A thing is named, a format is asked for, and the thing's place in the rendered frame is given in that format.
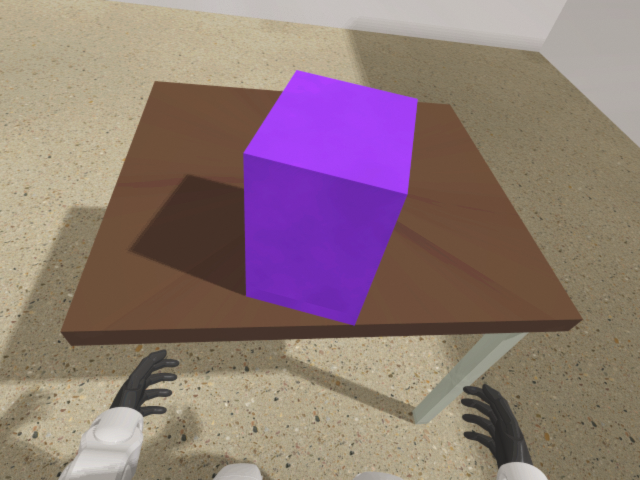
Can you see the table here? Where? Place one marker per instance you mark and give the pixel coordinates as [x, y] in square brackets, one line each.
[168, 262]

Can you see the robot left hand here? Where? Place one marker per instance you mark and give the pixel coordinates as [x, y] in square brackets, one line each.
[133, 392]

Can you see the robot right hand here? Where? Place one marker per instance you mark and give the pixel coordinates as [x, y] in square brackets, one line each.
[507, 443]

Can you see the carton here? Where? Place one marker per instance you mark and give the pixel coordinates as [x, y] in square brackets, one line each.
[325, 179]

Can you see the robot left forearm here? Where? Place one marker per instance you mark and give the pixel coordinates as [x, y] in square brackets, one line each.
[110, 448]

